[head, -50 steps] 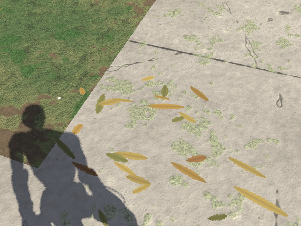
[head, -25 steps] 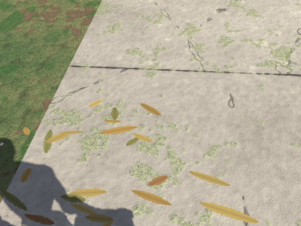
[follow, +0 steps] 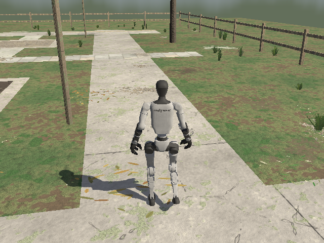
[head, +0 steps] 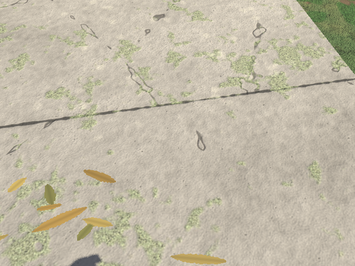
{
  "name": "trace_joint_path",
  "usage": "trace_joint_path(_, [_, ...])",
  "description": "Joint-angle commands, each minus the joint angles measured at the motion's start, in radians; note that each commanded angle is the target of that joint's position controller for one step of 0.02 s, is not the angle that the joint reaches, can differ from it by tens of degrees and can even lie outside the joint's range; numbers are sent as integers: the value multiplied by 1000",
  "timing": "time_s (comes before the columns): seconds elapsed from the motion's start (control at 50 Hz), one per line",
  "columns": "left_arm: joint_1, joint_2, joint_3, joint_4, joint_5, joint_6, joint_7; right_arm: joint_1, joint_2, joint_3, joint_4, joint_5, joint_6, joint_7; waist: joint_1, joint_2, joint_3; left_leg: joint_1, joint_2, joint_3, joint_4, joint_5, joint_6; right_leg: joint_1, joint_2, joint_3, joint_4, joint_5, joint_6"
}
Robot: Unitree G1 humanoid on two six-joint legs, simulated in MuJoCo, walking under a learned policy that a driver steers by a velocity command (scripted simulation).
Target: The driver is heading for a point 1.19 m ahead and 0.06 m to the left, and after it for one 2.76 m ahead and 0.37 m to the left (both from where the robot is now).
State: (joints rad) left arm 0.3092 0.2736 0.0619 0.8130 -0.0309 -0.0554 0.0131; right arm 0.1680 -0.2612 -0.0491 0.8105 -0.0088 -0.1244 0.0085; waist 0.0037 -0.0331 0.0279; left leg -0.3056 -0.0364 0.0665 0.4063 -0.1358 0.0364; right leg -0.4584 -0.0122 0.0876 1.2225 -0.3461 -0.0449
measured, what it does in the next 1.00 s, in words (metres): walks ahead: right foot, then left foot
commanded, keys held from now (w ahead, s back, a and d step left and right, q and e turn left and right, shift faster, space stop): w+e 0.14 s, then w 0.32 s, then w+q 0.54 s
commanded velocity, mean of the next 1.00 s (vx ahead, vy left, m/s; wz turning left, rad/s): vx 0.50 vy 0.00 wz -0.02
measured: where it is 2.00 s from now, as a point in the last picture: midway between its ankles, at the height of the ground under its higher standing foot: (180, 142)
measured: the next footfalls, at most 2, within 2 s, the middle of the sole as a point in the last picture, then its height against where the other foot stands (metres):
right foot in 0.36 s outside the picture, level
left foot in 0.94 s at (185, 211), level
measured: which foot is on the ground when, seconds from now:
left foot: down 0.00-0.38, up 0.40-0.92, down 0.94-1.00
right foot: up 0.00-0.34, down 0.36-0.96, up 0.98-1.00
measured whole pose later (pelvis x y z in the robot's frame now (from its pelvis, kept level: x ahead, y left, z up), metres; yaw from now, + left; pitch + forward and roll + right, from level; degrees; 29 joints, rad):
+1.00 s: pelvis +0.55 -0.07 -0.03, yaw +4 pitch +3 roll -1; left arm 0.31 0.27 0.06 0.84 0.00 -0.07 0.02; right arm 0.11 -0.27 -0.06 0.72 0.02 -0.06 0.05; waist 0.02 0.01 0.05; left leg -0.53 -0.05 0.05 0.65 -0.19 0.11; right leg -0.15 -0.04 -0.08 1.01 -0.50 0.01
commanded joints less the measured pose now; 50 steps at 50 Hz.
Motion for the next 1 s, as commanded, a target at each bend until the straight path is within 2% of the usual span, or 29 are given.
trace_joint_path(0.02, [32,28,12,-80,-4,6,-6,26,-85,-23,-23,1,-17,4,2,103,-41,153,286,-250,-255,58,167,-176,-119,30,-5,63,5])
trace_joint_path(0.1, [-58,30,8,-143,8,12,-9,48,-135,-42,3,4,-18,2,-5,73,-9,176,304,-130,-285,183,187,-281,-138,32,-137,186,22])
trace_joint_path(0.14, [-104,32,5,-162,5,5,-21,52,-151,-45,6,3,-9,-1,-18,74,-4,200,287,-57,-279,221,170,-281,-133,12,-251,291,21])
trace_joint_path(0.18, [-182,14,-5,-186,11,-5,-34,84,-158,-42,18,9,-2,-2,-50,64,10,202,269,-6,-270,224,156,-240,-114,-28,-387,369,13])
trace_joint_path(0.24, [-278,7,-15,-226,8,-9,-51,142,-182,-43,43,26,13,1,-83,68,39,248,286,12,-260,182,148,-208,-87,-80,-518,352,0])
trace_joint_path(0.28, [-316,23,-13,-254,7,-11,-59,168,-198,-46,62,37,27,2,-82,81,55,315,320,4,-233,204,139,-210,-71,-97,-574,270,-20])
trace_joint_path(0.32, [-289,53,-1,-263,12,-12,-63,163,-217,-49,72,43,42,-1,-41,111,29,365,336,18,-145,404,121,-130,-31,-131,-624,174,-54])
trace_joint_path(0.34, [-194,81,17,-241,17,-13,-61,146,-225,-48,74,44,49,-4,26,120,-32,356,316,52,-19,571,99,19,9,-163,-673,194,-76])
trace_joint_path(0.36, [-26,135,48,-186,17,-12,-54,154,-204,-38,73,38,54,-8,102,105,-130,277,270,96,183,651,70,270,54,-181,-697,241,-103])
trace_joint_path(0.38, [159,230,80,-152,20,-4,-34,154,-155,-15,41,8,48,-12,169,-22,-264,24,218,122,520,345,21,596,-127,63,-669,304,-165])
trace_joint_path(0.4, [155,313,84,-150,23,-5,-34,270,-30,23,20,3,21,3,59,-256,-389,-339,36,19,845,-429,-26,844,-363,590,-815,130,-329])
trace_joint_path(0.42, [173,208,58,-157,24,-15,-39,193,-141,-3,36,42,-3,12,120,-119,-405,-430,63,-143,955,-441,-10,828,-376,652,-895,104,-314])
trace_joint_path(0.44, [114,172,44,-152,28,-22,-42,104,-161,-13,-1,66,-10,14,105,-98,-253,-497,106,-125,955,-352,3,712,-339,476,-896,208,-269])
trace_joint_path(0.46, [36,143,34,-159,22,-25,-43,70,-146,-8,-6,51,-11,6,68,-29,-179,-463,151,-118,892,-257,5,569,-293,346,-903,313,-237])
trace_joint_path(0.48, [-25,107,26,-165,27,-28,-46,67,-139,-13,2,35,-3,3,33,-15,-132,-413,180,-121,834,-200,0,454,-258,248,-931,376,-217])
trace_joint_path(0.5, [-56,80,19,-167,35,-34,-47,102,-131,-16,13,35,14,5,-2,-31,-122,-348,203,-136,806,-156,-2,383,-235,189,-969,387,-205])
trace_joint_path(0.54, [-64,80,22,-147,35,-54,-47,141,-96,-14,30,39,45,5,-30,-29,-104,-306,202,-136,774,-106,-15,320,-226,115,-1032,416,-210])
trace_joint_path(0.58, [-48,92,28,-120,43,-68,-38,107,-84,-15,19,37,63,-1,-28,-18,-54,-353,192,-161,720,-36,-28,298,-222,38,-1071,443,-202])
trace_joint_path(0.62, [-19,93,30,-94,49,-68,-26,57,-80,-18,3,36,65,-4,-10,-14,-18,-421,169,-196,635,56,-36,325,-216,-23,-1086,452,-184])
trace_joint_path(0.72, [-10,113,32,-61,42,-66,-8,-64,-54,-11,-38,27,55,18,32,-17,30,-417,131,-141,364,274,-25,376,-204,-154,-1114,426,-130])
trace_joint_path(0.82, [55,134,41,-8,28,-39,3,-185,-35,2,-116,26,51,50,80,-6,74,-485,118,-69,241,181,12,551,-260,-209,-1043,529,-114])
trace_joint_path(0.84, [52,140,43,-5,25,-30,6,-194,-38,1,-133,27,50,58,75,-12,72,-482,110,-49,230,132,24,578,-269,-219,-1012,594,-106])
trace_joint_path(0.88, [23,167,48,-12,23,-15,15,-162,-60,-10,-151,31,52,68,38,-47,23,-376,57,17,222,30,60,596,-268,-253,-902,904,-81])
trace_joint_path(0.9, [12,184,52,-18,22,-7,21,-107,-81,-22,-148,31,56,68,4,-72,-24,-284,17,50,232,-21,82,596,-263,-266,-808,1080,-68])
trace_joint_path(0.92, [-4,195,53,-22,21,1,25,13,-121,-44,-126,34,59,64,-65,-75,-92,-123,-25,66,211,-30,111,562,-244,-282,-643,1171,-50])
trace_joint_path(0.94, [-16,193,49,-31,17,0,30,173,-184,-77,-92,33,62,49,-152,-39,-176,145,-36,16,143,36,153,422,-200,-297,-405,1057,-13])
trace_joint_path(0.96, [51,101,18,-57,53,-19,22,271,-289,-103,-77,33,72,25,-129,189,-280,482,196,-331,168,114,250,90,-103,-288,-52,363,34])
trace_joint_path(0.98, [94,31,-13,-96,42,-60,0,256,-305,-96,-103,31,59,31,-69,288,-442,731,384,-911,-31,-106,441,-238,91,-70,220,-257,65])
trace_joint_path(1.0, [-46,124,9,-114,2,-93,-17,269,-226,-78,-102,23,56,31,-140,158,-387,703,355,-842,-101,-161,370,-346,24,48,247,-190,35])
Keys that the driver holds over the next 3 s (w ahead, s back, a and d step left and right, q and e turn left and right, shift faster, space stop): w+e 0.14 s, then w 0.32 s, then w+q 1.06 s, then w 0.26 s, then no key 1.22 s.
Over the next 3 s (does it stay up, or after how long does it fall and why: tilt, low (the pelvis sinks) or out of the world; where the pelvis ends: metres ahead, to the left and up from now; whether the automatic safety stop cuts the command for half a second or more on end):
stays up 1.13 0.08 0.00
